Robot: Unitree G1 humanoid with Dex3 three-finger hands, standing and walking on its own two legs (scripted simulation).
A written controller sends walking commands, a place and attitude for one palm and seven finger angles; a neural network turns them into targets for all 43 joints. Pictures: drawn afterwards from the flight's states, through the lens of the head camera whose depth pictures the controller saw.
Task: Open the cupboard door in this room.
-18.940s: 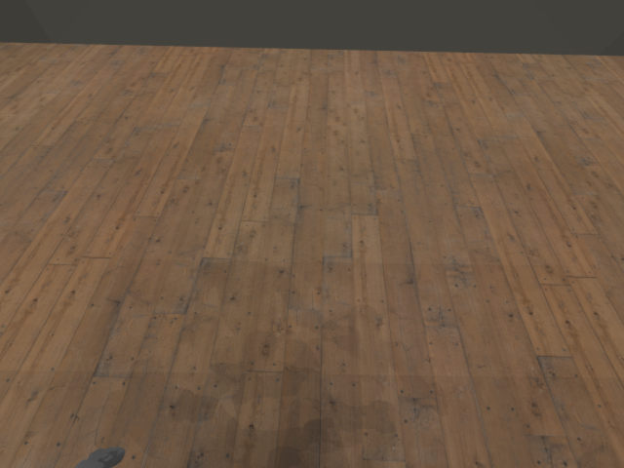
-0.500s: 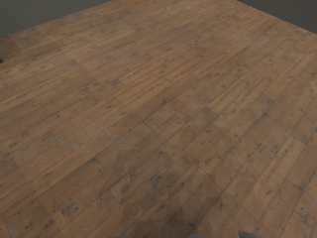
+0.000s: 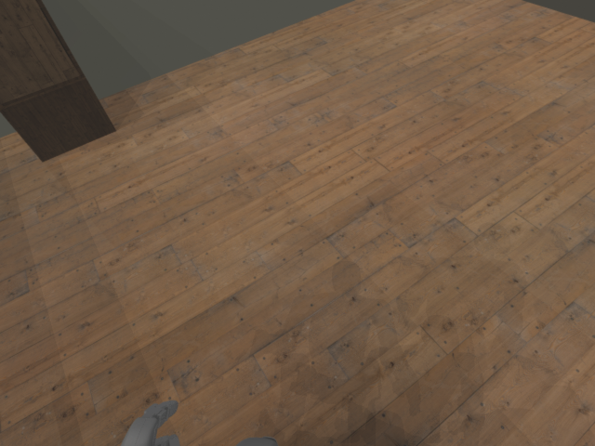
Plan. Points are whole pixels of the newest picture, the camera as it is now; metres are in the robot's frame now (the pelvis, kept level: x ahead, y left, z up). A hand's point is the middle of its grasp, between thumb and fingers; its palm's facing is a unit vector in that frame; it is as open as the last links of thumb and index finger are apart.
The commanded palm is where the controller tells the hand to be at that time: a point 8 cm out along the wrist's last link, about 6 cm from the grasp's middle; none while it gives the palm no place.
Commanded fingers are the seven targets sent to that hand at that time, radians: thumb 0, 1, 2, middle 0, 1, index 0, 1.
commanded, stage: turn or walk to find it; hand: left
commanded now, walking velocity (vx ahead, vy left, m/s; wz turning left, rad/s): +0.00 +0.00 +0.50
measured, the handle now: out of the picture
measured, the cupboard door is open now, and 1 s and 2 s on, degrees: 0 0 0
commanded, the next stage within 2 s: none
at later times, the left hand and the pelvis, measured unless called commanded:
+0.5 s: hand out of the picture -0.06 +0.25 -0.18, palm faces +0.31 -0.92 -0.26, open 7.4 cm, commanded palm none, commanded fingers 0.00 0.90 0.90 -0.20 -0.30 -0.20 -0.30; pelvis -0.02 +0.04 -0.01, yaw +15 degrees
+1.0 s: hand out of the picture +0.13 +0.25 -0.13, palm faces +0.45 -0.86 -0.25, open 7.4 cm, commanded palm none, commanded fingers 0.00 0.90 0.90 -0.20 -0.30 -0.20 -0.30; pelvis +0.10 +0.02 +0.00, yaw +30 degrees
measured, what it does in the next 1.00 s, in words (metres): walks ahead, turning left: left foot, then right foot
